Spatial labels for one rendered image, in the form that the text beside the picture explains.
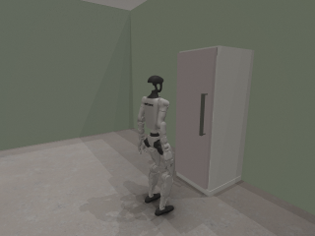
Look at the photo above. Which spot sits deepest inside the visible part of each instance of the left robot hand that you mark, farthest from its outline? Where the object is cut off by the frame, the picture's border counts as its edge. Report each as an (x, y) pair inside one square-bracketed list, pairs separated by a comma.
[(141, 143)]

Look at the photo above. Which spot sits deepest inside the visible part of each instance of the humanoid robot head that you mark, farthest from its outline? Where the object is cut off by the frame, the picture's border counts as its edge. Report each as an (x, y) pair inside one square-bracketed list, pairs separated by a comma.
[(155, 80)]

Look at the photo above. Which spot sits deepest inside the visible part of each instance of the handle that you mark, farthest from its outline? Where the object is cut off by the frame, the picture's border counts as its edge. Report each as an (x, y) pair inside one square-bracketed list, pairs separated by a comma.
[(202, 114)]

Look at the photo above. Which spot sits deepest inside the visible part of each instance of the right robot hand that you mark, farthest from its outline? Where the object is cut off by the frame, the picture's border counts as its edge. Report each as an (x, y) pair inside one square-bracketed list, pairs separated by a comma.
[(167, 155)]

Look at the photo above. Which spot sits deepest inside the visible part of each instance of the left robot forearm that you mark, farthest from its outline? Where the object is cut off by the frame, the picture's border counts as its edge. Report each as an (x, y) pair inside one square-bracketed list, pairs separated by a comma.
[(141, 129)]

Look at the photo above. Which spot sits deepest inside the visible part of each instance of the robot right shin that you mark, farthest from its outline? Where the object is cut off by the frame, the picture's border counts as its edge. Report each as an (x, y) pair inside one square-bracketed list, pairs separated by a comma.
[(165, 189)]

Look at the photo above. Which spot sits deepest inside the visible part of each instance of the left robot upper arm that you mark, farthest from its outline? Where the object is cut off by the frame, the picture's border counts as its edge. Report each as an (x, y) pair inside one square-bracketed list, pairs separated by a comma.
[(141, 116)]

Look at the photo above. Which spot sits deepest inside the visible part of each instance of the fridge door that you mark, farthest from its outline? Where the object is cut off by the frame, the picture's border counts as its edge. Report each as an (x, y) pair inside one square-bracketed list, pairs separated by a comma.
[(196, 74)]

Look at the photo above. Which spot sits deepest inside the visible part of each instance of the right robot upper arm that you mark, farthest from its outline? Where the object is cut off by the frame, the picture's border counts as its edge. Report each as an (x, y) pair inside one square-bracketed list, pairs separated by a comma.
[(163, 106)]

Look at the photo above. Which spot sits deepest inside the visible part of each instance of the right robot forearm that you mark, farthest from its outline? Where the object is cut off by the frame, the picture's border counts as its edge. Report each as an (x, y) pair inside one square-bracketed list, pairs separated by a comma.
[(163, 138)]

